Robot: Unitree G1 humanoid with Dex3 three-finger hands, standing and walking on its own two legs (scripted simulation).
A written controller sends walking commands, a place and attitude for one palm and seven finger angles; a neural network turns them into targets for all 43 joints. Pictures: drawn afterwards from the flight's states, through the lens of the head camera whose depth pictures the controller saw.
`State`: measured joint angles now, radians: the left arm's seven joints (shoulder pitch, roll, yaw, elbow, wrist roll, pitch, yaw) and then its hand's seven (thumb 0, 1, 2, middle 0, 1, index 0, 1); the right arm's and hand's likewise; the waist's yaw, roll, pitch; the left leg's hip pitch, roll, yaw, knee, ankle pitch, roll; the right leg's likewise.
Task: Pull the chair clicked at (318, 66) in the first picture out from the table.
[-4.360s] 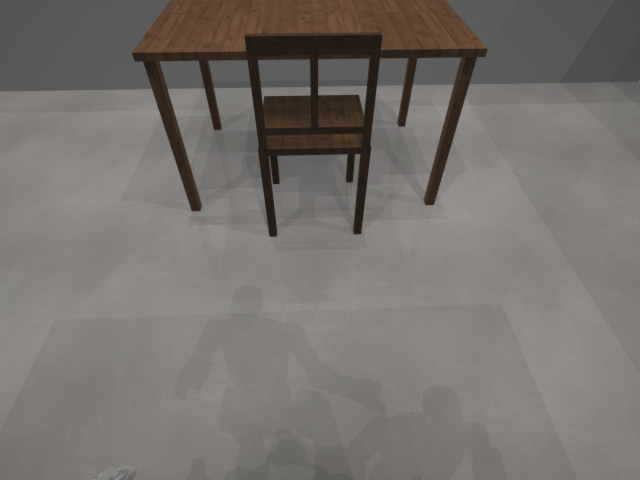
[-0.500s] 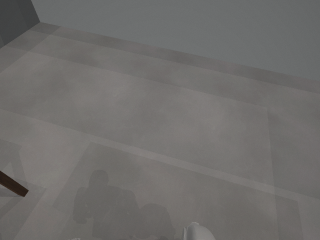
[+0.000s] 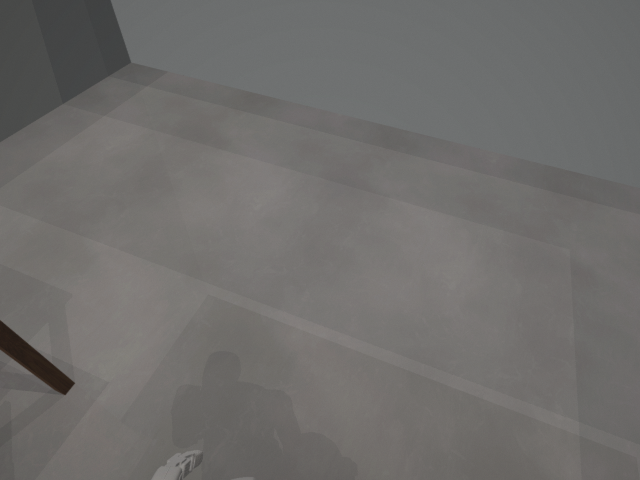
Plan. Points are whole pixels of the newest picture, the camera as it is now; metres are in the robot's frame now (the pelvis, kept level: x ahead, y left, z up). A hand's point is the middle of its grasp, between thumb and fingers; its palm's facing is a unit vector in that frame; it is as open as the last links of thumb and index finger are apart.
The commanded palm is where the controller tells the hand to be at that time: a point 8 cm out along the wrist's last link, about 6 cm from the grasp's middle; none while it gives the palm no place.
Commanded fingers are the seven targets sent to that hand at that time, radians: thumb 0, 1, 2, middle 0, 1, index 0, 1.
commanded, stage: turn to face it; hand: left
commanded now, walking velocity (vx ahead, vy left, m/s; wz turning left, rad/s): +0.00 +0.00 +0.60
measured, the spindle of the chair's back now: out of the picture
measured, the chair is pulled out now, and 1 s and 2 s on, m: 0.00 0.00 0.00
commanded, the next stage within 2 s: take the last steps up to it in 1.88 s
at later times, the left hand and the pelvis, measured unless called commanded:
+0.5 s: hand out of the picture +0.03 +0.23 -0.15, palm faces +0.28 -0.92 -0.27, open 7.4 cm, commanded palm none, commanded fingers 0.00 0.90 0.90 -0.20 -0.30 -0.20 -0.30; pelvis -0.02 +0.00 +0.01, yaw +15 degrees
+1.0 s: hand out of the picture -0.12 +0.19 -0.18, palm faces +0.58 -0.77 -0.25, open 7.4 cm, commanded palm none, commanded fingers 0.00 0.90 0.90 -0.20 -0.30 -0.20 -0.30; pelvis -0.04 -0.01 -0.01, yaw +35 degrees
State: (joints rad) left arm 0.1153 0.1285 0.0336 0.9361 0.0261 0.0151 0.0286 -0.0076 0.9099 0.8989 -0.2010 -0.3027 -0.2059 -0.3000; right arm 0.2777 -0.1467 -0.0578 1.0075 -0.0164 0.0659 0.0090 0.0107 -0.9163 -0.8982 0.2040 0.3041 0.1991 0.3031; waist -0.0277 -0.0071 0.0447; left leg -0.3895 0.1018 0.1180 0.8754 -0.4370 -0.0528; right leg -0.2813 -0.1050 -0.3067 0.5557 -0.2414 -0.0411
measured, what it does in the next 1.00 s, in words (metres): steps on the spot, turning left: left foot, then right foot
